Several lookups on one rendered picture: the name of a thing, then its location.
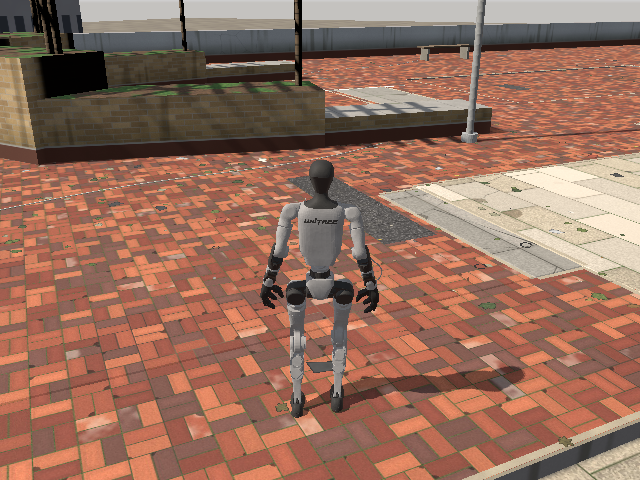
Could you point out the robot left forearm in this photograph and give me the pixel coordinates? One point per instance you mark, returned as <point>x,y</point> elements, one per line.
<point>272,269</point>

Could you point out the robot left shin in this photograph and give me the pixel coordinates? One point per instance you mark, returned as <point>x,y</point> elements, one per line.
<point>296,370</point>

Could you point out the robot left foot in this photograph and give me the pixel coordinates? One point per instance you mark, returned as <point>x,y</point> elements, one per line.
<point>297,409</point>

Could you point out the robot right upper arm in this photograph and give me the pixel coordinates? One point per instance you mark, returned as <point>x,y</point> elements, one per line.
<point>353,214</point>

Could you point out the robot right forearm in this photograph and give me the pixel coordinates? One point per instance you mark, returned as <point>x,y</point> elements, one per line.
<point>367,272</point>

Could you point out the left robot hand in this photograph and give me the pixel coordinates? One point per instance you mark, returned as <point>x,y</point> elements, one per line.
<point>266,292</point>

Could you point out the robot left upper arm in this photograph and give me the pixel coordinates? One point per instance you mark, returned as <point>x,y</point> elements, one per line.
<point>288,213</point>

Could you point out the right robot hand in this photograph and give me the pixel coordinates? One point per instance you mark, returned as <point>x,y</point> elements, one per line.
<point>373,298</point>

